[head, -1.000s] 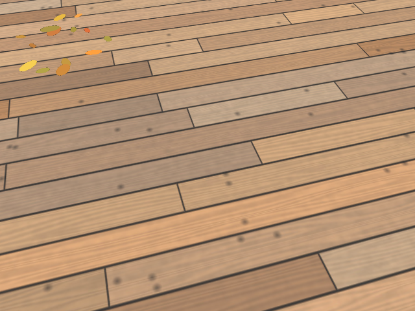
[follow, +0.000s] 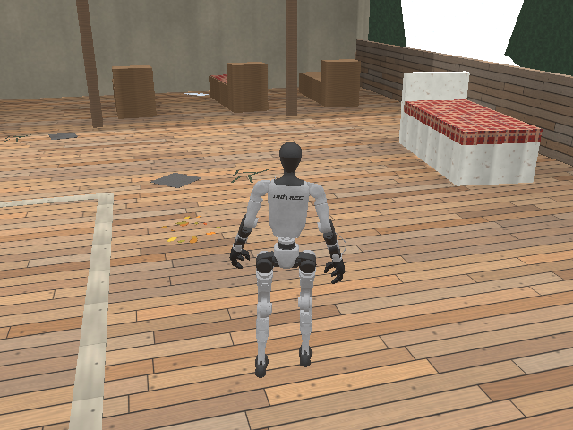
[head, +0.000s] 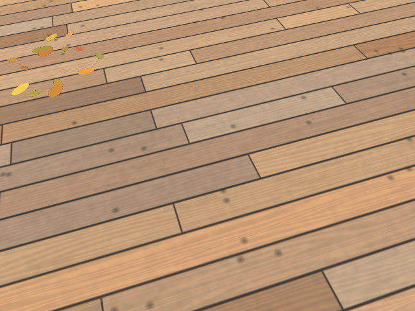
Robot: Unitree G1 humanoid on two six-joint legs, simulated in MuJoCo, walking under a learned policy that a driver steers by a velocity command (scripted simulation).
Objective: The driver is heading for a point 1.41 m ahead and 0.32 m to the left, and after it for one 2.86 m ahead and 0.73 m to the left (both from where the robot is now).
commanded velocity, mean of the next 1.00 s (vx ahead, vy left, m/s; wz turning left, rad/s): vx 0.47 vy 0.00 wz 0.00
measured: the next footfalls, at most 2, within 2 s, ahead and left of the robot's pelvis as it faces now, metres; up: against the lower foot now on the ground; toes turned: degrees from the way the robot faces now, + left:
left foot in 0.48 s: +0.43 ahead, +0.11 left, +0.00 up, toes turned +1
right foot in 1.02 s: +0.73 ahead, -0.13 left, +0.00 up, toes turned -3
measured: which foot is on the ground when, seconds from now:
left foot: up 0.00-0.46, down 0.48-1.00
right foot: down 0.00-0.50, up 0.52-1.00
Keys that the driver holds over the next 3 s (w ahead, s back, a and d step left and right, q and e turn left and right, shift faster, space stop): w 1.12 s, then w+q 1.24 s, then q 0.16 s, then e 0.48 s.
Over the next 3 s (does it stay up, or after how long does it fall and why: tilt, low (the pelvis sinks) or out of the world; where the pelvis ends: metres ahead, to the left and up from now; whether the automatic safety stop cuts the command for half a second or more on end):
stays up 1.41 0.27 0.00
